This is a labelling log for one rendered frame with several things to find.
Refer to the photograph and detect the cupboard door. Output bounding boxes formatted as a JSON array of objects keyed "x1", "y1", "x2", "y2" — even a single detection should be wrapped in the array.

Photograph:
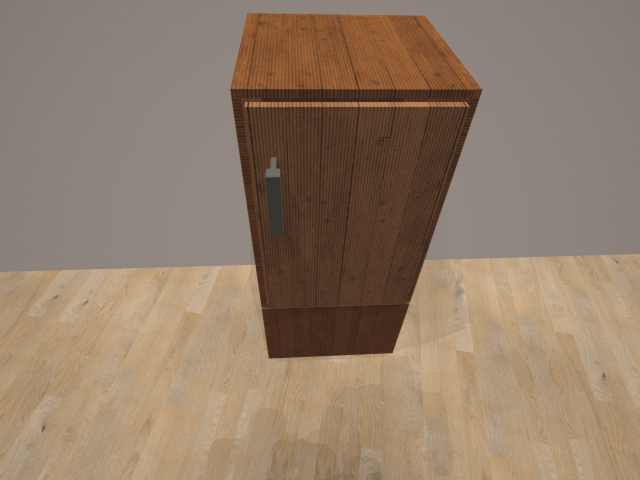
[{"x1": 244, "y1": 102, "x2": 470, "y2": 308}]

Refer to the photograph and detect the handle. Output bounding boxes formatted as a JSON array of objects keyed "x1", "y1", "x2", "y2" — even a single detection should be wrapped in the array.
[{"x1": 266, "y1": 157, "x2": 283, "y2": 235}]

